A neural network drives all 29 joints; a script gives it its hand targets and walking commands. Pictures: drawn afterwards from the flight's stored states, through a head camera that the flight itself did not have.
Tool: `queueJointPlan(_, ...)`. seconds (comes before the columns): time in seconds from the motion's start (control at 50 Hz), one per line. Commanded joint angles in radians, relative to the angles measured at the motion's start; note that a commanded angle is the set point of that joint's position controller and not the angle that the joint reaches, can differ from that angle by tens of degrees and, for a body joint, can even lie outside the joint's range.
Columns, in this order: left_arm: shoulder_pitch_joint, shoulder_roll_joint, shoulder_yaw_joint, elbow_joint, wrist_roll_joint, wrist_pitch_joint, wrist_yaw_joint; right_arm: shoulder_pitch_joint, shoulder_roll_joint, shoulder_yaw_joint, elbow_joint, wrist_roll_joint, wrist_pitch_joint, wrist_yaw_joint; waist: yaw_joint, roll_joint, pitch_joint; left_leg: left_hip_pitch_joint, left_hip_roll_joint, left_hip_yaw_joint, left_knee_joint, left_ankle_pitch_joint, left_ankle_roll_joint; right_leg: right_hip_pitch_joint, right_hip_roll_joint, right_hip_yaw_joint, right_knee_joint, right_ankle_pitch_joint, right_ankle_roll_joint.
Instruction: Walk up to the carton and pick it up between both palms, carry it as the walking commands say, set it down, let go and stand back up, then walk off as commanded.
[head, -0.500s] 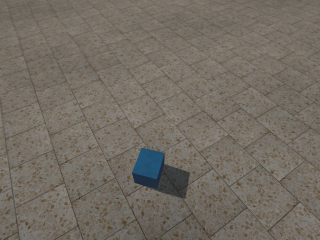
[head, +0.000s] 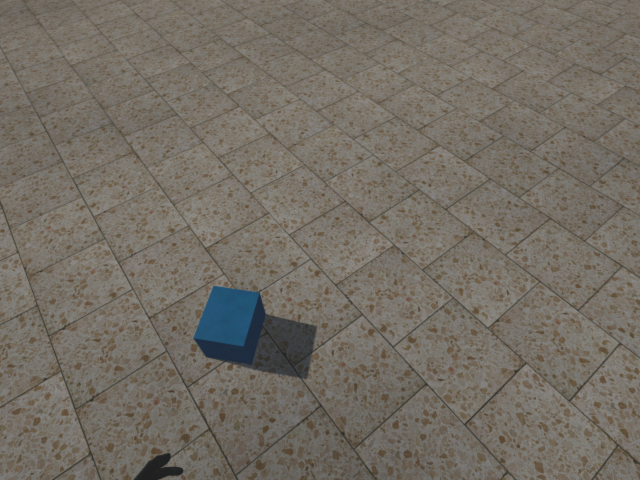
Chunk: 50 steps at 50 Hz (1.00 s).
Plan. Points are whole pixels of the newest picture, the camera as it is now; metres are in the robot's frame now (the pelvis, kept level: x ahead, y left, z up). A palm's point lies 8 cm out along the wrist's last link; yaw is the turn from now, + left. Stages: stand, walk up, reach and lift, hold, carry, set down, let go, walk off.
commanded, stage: walk off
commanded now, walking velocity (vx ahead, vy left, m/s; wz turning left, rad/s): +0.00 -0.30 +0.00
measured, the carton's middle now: (232, 325) +0.63 +0.30 -0.69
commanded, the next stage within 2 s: stand in 1.00 s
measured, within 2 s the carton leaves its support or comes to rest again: neither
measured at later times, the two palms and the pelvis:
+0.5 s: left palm out of the picture +0.04 +0.11 -0.14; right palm out of the picture +0.00 -0.40 -0.09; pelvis +0.00 -0.13 +0.01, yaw +1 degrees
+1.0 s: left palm out of the picture +0.05 -0.06 -0.11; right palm out of the picture +0.03 -0.59 -0.13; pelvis -0.01 -0.31 +0.01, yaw +2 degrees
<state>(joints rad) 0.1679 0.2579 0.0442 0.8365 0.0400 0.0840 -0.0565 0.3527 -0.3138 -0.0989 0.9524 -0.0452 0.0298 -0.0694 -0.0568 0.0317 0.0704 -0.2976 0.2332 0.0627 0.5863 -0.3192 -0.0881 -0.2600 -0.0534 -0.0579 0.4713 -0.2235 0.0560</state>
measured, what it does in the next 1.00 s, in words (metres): steps to the right: left foot, then right foot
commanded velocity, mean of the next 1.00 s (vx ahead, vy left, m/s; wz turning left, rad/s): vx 0.00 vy -0.29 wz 0.00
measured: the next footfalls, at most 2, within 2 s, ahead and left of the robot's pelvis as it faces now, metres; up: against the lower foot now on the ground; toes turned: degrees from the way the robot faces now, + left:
left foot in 0.34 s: +0.03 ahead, -0.03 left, +0.00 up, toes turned +10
right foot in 0.78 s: +0.05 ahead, -0.40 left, +0.00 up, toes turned -4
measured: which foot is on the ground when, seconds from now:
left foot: up 0.00-0.32, down 0.34-0.76, up 0.78-1.00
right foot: down 0.00-0.34, up 0.36-0.76, down 0.78-1.00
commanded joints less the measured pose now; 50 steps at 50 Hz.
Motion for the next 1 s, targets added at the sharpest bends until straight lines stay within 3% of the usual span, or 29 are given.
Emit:
queueJointPlan(0.0,0.206,0.297,0.052,-0.005,-0.002,-0.031,0.002,-0.012,0.027,0.015,-0.079,0.008,0.036,-0.016,0.152,-0.484,-0.124,-0.302,-0.223,0.015,0.467,-0.417,0.086,0.146,-0.296,0.277,-0.216,0.213,-0.198)
queueJointPlan(0.02,0.177,0.222,0.034,0.003,0.004,-0.036,0.011,-0.064,-0.030,0.010,-0.078,0.027,0.048,-0.024,0.143,-0.390,-0.093,-0.279,-0.220,-0.097,0.598,-0.381,0.115,0.079,-0.264,0.219,-0.211,0.197,-0.217)
queueJointPlan(0.04,0.125,0.167,0.012,0.002,0.004,-0.034,0.023,-0.058,-0.061,-0.001,-0.071,0.032,0.046,-0.017,0.100,-0.323,-0.067,-0.279,-0.234,-0.119,0.635,-0.306,0.130,0.042,-0.215,0.155,-0.193,0.186,-0.192)
queueJointPlan(0.08,0.028,0.131,0.000,-0.023,-0.001,-0.030,0.045,0.015,-0.086,-0.016,-0.028,0.016,0.035,-0.010,0.032,-0.258,-0.073,-0.265,-0.216,-0.056,0.676,-0.184,0.115,0.072,-0.164,0.101,-0.158,0.272,-0.188)
queueJointPlan(0.14,0.016,0.079,-0.017,-0.033,-0.001,-0.031,0.056,0.017,-0.048,-0.006,-0.008,0.009,0.036,-0.007,0.035,-0.222,-0.078,-0.211,-0.195,0.028,0.591,-0.153,0.090,0.055,-0.147,0.102,-0.146,0.291,-0.241)
queueJointPlan(0.18,0.067,0.076,-0.019,-0.011,0.004,-0.027,0.064,-0.043,-0.016,0.011,-0.028,0.018,0.038,-0.011,0.067,-0.223,-0.052,-0.187,-0.194,0.045,0.448,-0.191,0.102,0.069,-0.164,0.143,-0.142,0.271,-0.272)
queueJointPlan(0.24,0.116,0.076,-0.022,0.019,0.004,-0.020,0.070,-0.050,0.021,0.038,-0.031,0.033,0.031,-0.022,0.071,-0.218,-0.056,-0.082,-0.197,0.058,0.207,-0.183,0.138,0.073,-0.171,0.189,-0.130,0.294,-0.282)
queueJointPlan(0.28,0.111,0.082,-0.021,0.029,0.001,-0.014,0.065,0.009,0.030,0.046,-0.007,0.038,0.024,-0.031,0.040,-0.175,-0.066,0.023,-0.189,0.068,0.030,-0.082,0.143,0.050,-0.149,0.198,-0.117,0.279,-0.273)
queueJointPlan(0.3,0.113,0.092,-0.018,0.035,-0.004,-0.012,0.064,0.064,0.021,0.045,0.008,0.035,0.017,-0.034,0.007,-0.130,-0.070,0.137,-0.173,0.055,-0.117,0.023,0.144,-0.018,-0.123,0.176,-0.088,0.215,-0.240)
queueJointPlan(0.32,0.143,0.089,-0.017,0.041,-0.009,-0.015,0.063,0.127,-0.032,0.033,0.022,0.022,0.007,-0.035,-0.021,0.015,-0.077,0.320,-0.054,-0.086,-0.281,0.120,0.141,-0.177,-0.069,0.130,0.022,0.072,-0.168)
queueJointPlan(0.34,0.156,0.040,-0.026,-0.006,-0.012,-0.023,0.054,0.147,-0.170,0.005,0.003,0.011,0.010,-0.033,-0.012,0.313,-0.066,0.416,0.355,-0.511,-0.357,0.205,0.253,-0.440,0.053,-0.006,0.293,-0.315,-0.074)
queueJointPlan(0.36,0.032,0.120,-0.001,-0.025,0.021,-0.008,0.049,0.177,-0.171,0.000,0.026,0.011,0.024,-0.034,-0.067,0.205,0.011,0.186,0.403,-0.519,-0.375,0.326,0.367,-0.420,0.050,0.096,0.538,-0.348,-0.057)
queueJointPlan(0.38,0.011,0.112,0.007,-0.030,0.021,-0.004,0.039,0.118,-0.114,0.014,0.021,0.009,0.019,-0.032,-0.019,0.102,0.032,0.113,0.334,-0.424,-0.368,0.331,0.354,-0.385,0.071,0.192,0.662,-0.257,-0.048)
queueJointPlan(0.4,0.054,0.113,0.015,-0.012,0.013,-0.005,0.030,0.025,-0.088,0.018,0.000,0.013,0.011,-0.024,0.034,0.058,0.041,0.077,0.251,-0.310,-0.355,0.290,0.298,-0.367,0.069,0.212,0.713,-0.177,-0.034)
queueJointPlan(0.42,0.097,0.109,0.022,0.004,0.010,-0.006,0.020,-0.034,-0.080,0.018,-0.012,0.019,0.001,-0.020,0.070,0.065,0.026,0.087,0.182,-0.213,-0.334,0.299,0.245,-0.357,0.063,0.208,0.722,-0.113,-0.017)
queueJointPlan(0.46,0.131,0.079,0.025,0.024,0.011,-0.006,0.007,-0.044,-0.057,0.019,-0.018,0.025,-0.018,-0.015,0.066,0.100,-0.021,0.107,0.115,-0.101,-0.280,0.463,0.216,-0.324,0.089,0.175,0.764,-0.049,0.023)
queueJointPlan(0.54,0.075,0.021,0.012,-0.005,-0.007,0.005,0.004,0.026,-0.082,0.003,0.008,0.012,-0.029,-0.009,0.036,0.164,-0.034,0.142,0.080,-0.024,-0.238,0.528,0.185,-0.323,0.068,0.133,0.643,-0.014,0.064)
queueJointPlan(0.64,-0.011,0.007,-0.009,-0.052,-0.013,0.011,-0.010,0.037,-0.153,-0.030,0.015,0.005,-0.014,-0.001,-0.011,0.278,-0.007,0.061,0.088,-0.036,-0.297,0.270,0.184,-0.137,0.000,-0.003,0.254,-0.096,0.059)
queueJointPlan(0.7,0.045,0.038,0.011,-0.034,-0.008,0.008,0.000,0.009,-0.200,-0.050,0.003,0.003,-0.008,-0.004,0.018,0.259,-0.015,0.037,0.134,-0.080,-0.269,0.312,0.169,-0.014,-0.005,-0.031,0.039,-0.091,0.014)
queueJointPlan(0.72,0.109,0.044,0.018,-0.005,-0.004,0.004,0.003,-0.002,-0.191,-0.050,0.000,0.006,-0.007,-0.007,0.054,0.210,-0.037,0.019,0.123,-0.065,-0.209,0.341,0.151,0.077,0.012,-0.051,-0.079,-0.033,-0.010)
queueJointPlan(0.74,0.196,0.077,0.033,0.033,0.008,-0.007,0.006,0.036,-0.151,-0.040,0.002,0.003,-0.009,-0.003,0.077,0.092,-0.105,-0.042,0.063,-0.018,-0.066,0.282,0.120,0.252,0.017,-0.037,-0.131,-0.021,-0.023)
queueJointPlan(0.76,0.245,0.144,0.040,0.038,0.015,-0.025,0.002,0.079,-0.053,-0.015,-0.005,-0.015,0.001,0.005,0.097,-0.174,-0.156,-0.165,-0.053,0.062,0.193,-0.168,0.091,0.338,-0.163,0.137,-0.194,0.071,-0.048)
queueJointPlan(0.78,0.184,0.289,0.053,0.000,0.004,-0.035,0.002,0.010,0.046,0.011,-0.048,0.006,0.030,-0.008,0.133,-0.460,-0.117,-0.325,-0.221,0.059,0.424,-0.407,0.079,0.184,-0.297,0.284,-0.220,0.182,-0.194)
queueJointPlan(0.8,0.175,0.232,0.041,0.009,0.005,-0.041,0.012,-0.061,-0.002,0.010,-0.052,0.024,0.044,-0.020,0.154,-0.410,-0.105,-0.278,-0.210,-0.072,0.575,-0.396,0.107,0.077,-0.282,0.238,-0.223,0.165,-0.234)
queueJointPlan(0.82,0.123,0.164,0.015,0.013,0.005,-0.039,0.023,-0.066,-0.038,0.000,-0.049,0.035,0.044,-0.015,0.111,-0.338,-0.075,-0.280,-0.226,-0.108,0.627,-0.324,0.125,0.036,-0.228,0.171,-0.204,0.160,-0.212)
queueJointPlan(0.84,0.064,0.136,0.006,0.003,0.007,-0.034,0.034,-0.025,-0.061,-0.009,-0.029,0.030,0.036,-0.010,0.065,-0.281,-0.063,-0.272,-0.217,-0.092,0.635,-0.249,0.125,0.039,-0.181,0.121,-0.185,0.173,-0.184)
queueJointPlan(0.88,0.001,0.097,-0.007,-0.024,-0.005,-0.035,0.050,0.041,-0.074,-0.019,0.012,0.008,0.031,-0.006,0.026,-0.248,-0.093,-0.243,-0.200,-0.010,0.670,-0.159,0.102,0.068,-0.148,0.088,-0.149,0.302,-0.206)
queueJointPlan(0.92,0.006,0.072,-0.017,-0.024,-0.002,-0.036,0.056,0.021,-0.040,-0.008,0.013,0.008,0.034,-0.004,0.034,-0.222,-0.087,-0.208,-0.190,0.034,0.586,-0.153,0.091,0.051,-0.144,0.098,-0.145,0.290,-0.236)
queueJointPlan(0.98,0.077,0.070,-0.020,0.008,0.005,-0.029,0.069,-0.053,0.008,0.019,-0.015,0.023,0.035,-0.011,0.073,-0.219,-0.056,-0.155,-0.188,0.052,0.360,-0.202,0.116,0.063,-0.167,0.156,-0.138,0.257,-0.273)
